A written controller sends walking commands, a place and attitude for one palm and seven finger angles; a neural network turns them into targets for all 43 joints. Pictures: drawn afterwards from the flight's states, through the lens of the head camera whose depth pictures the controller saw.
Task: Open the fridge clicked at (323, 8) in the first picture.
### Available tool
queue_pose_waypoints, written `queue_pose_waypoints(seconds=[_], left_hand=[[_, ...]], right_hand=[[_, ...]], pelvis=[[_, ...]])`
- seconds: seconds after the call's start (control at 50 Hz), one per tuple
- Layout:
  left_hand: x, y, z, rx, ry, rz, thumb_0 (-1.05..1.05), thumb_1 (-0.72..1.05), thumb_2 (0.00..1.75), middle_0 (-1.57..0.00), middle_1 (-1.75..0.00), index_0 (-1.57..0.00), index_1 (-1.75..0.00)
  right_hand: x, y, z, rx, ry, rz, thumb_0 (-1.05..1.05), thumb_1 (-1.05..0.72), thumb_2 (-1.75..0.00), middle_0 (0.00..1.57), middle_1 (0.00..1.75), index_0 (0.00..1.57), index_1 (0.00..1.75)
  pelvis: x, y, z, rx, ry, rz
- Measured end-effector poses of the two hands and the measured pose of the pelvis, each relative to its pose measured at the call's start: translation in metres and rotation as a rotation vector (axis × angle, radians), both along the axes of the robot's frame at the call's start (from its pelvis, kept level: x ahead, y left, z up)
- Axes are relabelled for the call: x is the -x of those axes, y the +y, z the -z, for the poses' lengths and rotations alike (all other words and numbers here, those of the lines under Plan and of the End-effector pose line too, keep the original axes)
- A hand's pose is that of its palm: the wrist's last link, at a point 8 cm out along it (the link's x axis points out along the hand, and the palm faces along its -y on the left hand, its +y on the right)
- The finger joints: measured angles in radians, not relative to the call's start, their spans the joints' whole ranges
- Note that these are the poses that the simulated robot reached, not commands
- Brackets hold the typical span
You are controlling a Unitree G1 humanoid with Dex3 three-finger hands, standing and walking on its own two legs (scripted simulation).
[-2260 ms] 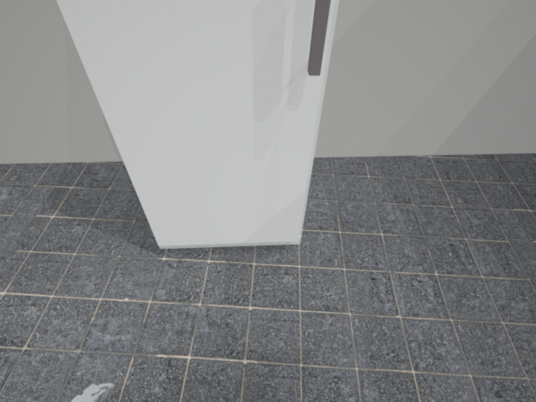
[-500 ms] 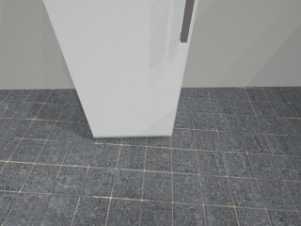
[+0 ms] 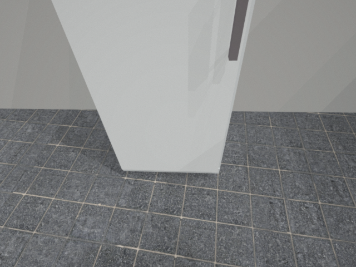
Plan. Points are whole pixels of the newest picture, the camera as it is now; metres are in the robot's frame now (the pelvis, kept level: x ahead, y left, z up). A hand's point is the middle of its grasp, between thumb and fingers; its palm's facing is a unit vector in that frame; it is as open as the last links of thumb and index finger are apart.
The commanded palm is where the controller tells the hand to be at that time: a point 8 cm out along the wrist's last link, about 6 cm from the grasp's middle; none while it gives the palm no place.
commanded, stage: take the last steps up to it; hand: right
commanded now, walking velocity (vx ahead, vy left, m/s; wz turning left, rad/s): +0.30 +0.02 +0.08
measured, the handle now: (239, 7) +0.73 -0.13 +0.26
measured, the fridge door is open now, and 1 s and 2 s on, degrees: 0 0 0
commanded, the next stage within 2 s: come to a stop and stand still in 0.44 s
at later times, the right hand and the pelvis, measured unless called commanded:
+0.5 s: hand (244, 239) +0.24 -0.16 -0.17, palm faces +0.00 +0.98 -0.20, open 7.2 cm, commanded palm none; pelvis +0.18 +0.02 +0.00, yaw +1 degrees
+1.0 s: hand (252, 231) +0.26 -0.18 -0.16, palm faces +0.01 +0.96 -0.27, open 7.4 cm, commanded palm none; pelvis +0.22 +0.02 +0.00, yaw +3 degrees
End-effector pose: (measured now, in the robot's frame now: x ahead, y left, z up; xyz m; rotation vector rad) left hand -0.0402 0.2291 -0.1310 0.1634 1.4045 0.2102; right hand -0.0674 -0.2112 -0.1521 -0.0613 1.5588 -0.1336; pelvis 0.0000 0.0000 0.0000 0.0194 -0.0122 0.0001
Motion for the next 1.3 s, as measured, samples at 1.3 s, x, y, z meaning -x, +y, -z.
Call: queue_pose_waypoints(seconds=[1.3], left_hand=[[-0.241,0.064,0.007,0.065,-0.011,-0.007,0.01,0.91,0.90,-0.19,-0.30,-0.19,-0.30]], right_hand=[[-0.296,0.034,-0.038,0.131,-0.262,-0.051,0.01,-0.92,-0.90,0.21,0.30,0.20,0.30]], pelvis=[[-0.205,0.052,-0.014,0.054,0.002,-0.029]])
